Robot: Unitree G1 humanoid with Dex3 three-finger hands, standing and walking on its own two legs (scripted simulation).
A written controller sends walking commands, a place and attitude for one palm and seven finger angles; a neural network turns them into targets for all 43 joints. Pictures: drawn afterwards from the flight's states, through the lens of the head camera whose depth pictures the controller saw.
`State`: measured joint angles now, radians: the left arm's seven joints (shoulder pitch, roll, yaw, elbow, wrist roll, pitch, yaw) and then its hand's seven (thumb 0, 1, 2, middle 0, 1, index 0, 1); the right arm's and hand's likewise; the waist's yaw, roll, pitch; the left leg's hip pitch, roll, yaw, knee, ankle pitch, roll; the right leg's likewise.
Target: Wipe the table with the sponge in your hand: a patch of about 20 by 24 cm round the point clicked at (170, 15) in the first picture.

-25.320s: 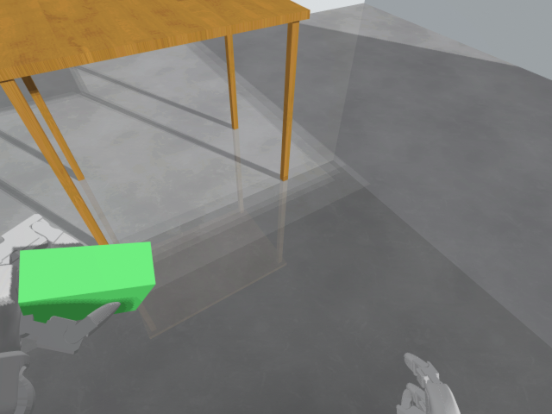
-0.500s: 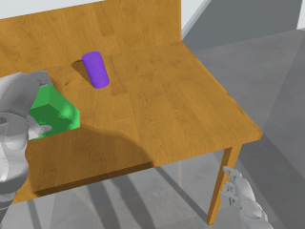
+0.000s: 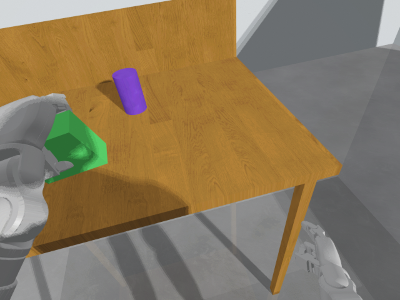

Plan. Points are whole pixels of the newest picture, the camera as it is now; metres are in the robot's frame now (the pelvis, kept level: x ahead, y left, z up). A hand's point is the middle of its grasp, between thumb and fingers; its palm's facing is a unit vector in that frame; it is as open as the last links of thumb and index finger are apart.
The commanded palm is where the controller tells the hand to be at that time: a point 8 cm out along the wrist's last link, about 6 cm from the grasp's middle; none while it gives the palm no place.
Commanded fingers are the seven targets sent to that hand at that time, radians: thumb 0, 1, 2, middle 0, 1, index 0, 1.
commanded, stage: move the sponge above the wiping area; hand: left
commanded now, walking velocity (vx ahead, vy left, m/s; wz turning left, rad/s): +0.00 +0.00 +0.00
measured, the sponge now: (64, 154) +0.27 +0.30 +0.20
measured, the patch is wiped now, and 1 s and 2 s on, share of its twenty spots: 0.05 0.05 0.05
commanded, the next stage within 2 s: none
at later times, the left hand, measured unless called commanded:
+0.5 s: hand (70, 135) +0.28 +0.28 +0.24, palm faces +0.30 -0.07 -0.95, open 9.2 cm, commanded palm +0.23 +0.27 +0.30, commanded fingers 0.00 0.10 1.30 -1.20 -1.60 -1.20 -1.60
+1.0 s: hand (72, 144) +0.29 +0.28 +0.22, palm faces +0.14 +0.01 -0.99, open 9.2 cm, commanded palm +0.24 +0.27 +0.29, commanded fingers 0.00 0.10 1.30 -1.20 -1.60 -1.20 -1.60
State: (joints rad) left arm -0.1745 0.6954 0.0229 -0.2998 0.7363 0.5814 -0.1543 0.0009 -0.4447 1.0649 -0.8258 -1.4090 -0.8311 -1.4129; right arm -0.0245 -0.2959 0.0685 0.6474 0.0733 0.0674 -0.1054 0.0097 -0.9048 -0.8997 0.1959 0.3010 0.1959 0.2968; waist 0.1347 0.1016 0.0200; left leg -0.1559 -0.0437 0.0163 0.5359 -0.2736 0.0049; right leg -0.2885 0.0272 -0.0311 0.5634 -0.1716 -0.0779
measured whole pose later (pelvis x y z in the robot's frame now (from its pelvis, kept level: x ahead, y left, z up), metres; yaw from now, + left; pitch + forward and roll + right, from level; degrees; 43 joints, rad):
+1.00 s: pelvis -0.01 -0.01 +0.00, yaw +0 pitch -6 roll +3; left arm -0.31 0.66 -0.08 -0.05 0.84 0.54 -0.22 0.00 -0.44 1.07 -0.82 -1.41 -0.83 -1.41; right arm 0.00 -0.30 0.06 0.70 0.06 0.02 -0.11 0.01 -0.90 -0.90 0.20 0.30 0.20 0.30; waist 0.11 0.11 0.02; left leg -0.19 -0.04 0.01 0.55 -0.27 0.00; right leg -0.32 0.03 -0.03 0.58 -0.17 -0.09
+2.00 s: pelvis +0.00 +0.00 +0.00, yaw +1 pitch -5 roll +3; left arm -0.34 0.61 -0.12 -0.05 0.87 0.53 -0.20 0.00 -0.44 1.07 -0.82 -1.41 -0.83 -1.41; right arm 0.00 -0.27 0.07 0.70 0.06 0.00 -0.10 0.01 -0.90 -0.90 0.20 0.30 0.20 0.30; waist 0.13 0.11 0.01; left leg -0.17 -0.07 0.01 0.50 -0.25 0.01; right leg -0.31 0.01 -0.03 0.57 -0.17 -0.07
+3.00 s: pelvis +0.02 +0.01 +0.01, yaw +1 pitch -4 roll +2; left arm -0.20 0.67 -0.04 -0.21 0.81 0.45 -0.22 0.00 -0.45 1.07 -0.83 -1.41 -0.83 -1.41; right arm 0.01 -0.27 0.07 0.67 0.05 -0.02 -0.10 0.01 -0.90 -0.90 0.20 0.30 0.20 0.30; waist 0.15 0.11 0.01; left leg -0.13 -0.06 0.00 0.47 -0.26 0.02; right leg -0.27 0.02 -0.03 0.52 -0.18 -0.07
